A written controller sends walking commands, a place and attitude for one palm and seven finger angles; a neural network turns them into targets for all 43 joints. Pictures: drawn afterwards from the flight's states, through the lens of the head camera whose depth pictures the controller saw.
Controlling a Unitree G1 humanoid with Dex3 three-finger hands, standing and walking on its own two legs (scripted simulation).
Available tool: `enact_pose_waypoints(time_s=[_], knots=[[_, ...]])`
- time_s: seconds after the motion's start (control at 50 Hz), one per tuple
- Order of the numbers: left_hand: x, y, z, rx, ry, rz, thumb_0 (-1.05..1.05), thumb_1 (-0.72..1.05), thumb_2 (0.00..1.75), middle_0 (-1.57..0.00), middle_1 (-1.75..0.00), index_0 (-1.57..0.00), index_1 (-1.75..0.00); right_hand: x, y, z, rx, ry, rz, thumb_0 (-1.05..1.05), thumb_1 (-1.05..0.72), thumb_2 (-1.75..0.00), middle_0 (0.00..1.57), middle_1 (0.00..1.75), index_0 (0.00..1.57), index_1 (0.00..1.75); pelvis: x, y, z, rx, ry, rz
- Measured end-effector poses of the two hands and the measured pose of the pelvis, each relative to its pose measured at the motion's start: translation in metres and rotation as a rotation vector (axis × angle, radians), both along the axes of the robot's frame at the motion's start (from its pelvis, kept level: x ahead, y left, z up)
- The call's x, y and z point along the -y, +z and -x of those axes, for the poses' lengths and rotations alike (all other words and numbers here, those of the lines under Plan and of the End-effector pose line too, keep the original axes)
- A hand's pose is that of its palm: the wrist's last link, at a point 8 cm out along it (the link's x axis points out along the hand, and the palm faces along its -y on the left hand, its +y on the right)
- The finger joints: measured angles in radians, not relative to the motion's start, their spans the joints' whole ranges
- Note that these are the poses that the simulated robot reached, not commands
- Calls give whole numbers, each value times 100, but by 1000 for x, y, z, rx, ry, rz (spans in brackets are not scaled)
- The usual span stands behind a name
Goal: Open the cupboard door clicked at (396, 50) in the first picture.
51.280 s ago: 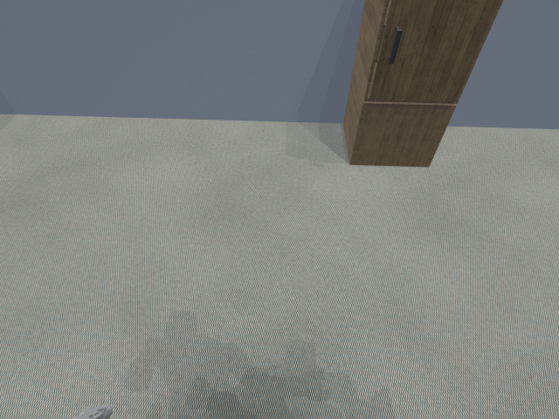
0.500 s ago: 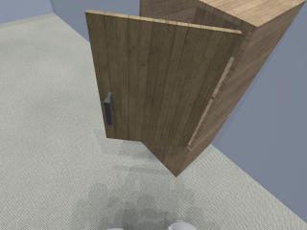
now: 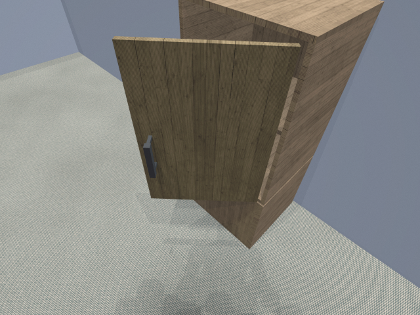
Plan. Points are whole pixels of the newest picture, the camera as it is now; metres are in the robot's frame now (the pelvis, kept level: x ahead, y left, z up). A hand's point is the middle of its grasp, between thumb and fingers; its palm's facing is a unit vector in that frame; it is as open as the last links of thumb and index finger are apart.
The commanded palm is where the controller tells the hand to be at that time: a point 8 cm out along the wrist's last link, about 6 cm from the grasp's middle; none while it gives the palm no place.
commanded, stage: come to a stop and stand still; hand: left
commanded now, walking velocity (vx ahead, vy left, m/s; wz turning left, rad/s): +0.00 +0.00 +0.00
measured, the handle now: (151, 157) +0.56 +0.21 -0.08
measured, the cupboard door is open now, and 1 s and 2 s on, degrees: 43 43 43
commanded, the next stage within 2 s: look again from close up in 0.20 s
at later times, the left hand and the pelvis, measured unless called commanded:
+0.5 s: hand out of the picture -0.02 +0.18 -0.17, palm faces +0.01 -0.99 -0.17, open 7.4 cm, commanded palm none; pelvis +0.00 +0.01 +0.01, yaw +0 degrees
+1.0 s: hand out of the picture +0.13 +0.21 -0.07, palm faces +0.26 -0.95 -0.14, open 7.5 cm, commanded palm +0.11 +0.25 -0.06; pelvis -0.01 +0.02 +0.00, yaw +3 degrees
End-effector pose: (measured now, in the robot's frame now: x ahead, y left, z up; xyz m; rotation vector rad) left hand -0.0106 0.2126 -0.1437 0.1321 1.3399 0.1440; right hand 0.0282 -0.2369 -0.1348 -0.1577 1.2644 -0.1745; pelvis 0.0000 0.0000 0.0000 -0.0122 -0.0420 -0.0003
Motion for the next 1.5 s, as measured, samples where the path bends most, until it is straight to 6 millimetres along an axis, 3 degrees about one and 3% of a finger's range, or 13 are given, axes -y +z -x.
enact_pose_waypoints(time_s=[0.16, 0.28, 0.6, 0.88, 0.92, 1.04, 1.1, 1.14, 1.18, 1.28, 1.32, 1.38, 1.5], knots=[[-12, -2, -22, 60, -30, 1, 1, 91, 90, -20, -30, -20, -30, -8, 3, 46, -88, -38, 7, 1, -91, -90, 20, 29, 19, 29, -2, 1, 5, -11, -1, 6], [-20, 1, -19, 51, -29, -8, 1, 91, 90, -20, -30, -20, -30, -17, 4, 57, -120, -44, -9, 1, -91, -90, 20, 29, 20, 29, -5, 4, 6, -19, -1, 8], [-17, -1, 21, -68, -1, 24, 1, 91, 90, -20, -30, -20, -30, -20, 11, 17, -55, -12, 8, 1, -92, -90, 20, 30, 20, 29, -13, 8, 1, -16, -7, 9], [-26, 0, 19, -73, -7, 10, 1, 91, 90, -20, -30, -20, -30, -21, 14, -4, -25, 12, 20, 0, -91, -90, 20, 30, 20, 29, -19, 10, -2, -15, -7, 11], [-33, 18, -13, 103, 72, -6, 1, 91, 90, -20, -30, -20, -30, -21, 18, -13, 73, 19, 38, 1, -91, -90, 20, 30, 20, 29, -20, 7, 1, -11, 6, 10], [-40, 122, -146, 952, 93, -57, 2, 85, 88, -21, -34, -20, -33, -15, 24, -65, 434, 82, 52, 1, -91, -90, 20, 30, 20, 29, -18, -13, 13, -66, 59, 2], [-37, 140, -184, 1269, 5, -2, 1, 81, 86, -21, -37, -20, -36, -7, 22, -96, 554, 128, 65, 1, -91, -90, 20, 30, 20, 29, -12, -36, 21, -153, 38, 5], [-33, 134, -193, 1398, -98, 46, 1, 77, 84, -21, -39, -21, -39, 1, 20, -115, 628, 148, 76, 1, -91, -90, 20, 30, 20, 30, -6, -56, 26, -197, 20, 10], [-31, 114, -190, 1403, -171, 93, 1, 73, 82, -21, -42, -21, -41, 7, 18, -132, 689, 157, 84, 1, -91, -90, 20, 30, 20, 30, -1, -74, 28, -222, 14, 14], [-37, 60, -153, 1205, -75, 143, 1, 61, 77, -23, -49, -22, -49, 13, 15, -164, 759, 192, 116, 1, -91, -90, 20, 30, 20, 29, 8, -97, 25, -257, 19, 28], [-41, 58, -139, 1186, -38, 94, 1, 57, 76, -23, -52, -23, -51, 12, 10, -171, 754, 213, 126, 1, -91, -90, 20, 30, 20, 29, 12, -101, 22, -268, 24, 41], [-46, 72, -133, 1260, -46, 15, 2, 49, 73, -23, -57, -23, -56, 7, -4, -175, 717, 249, 125, 1, -91, -90, 20, 30, 20, 29, 16, -107, 19, -289, 34, 61], [-51, 79, -167, 1324, -160, 39, 1, 35, 67, -24, -65, -24, -65, -2, -45, -166, 614, 236, 74, 1, -91, -90, 20, 30, 20, 30, 20, -118, 17, -331, 35, 81]])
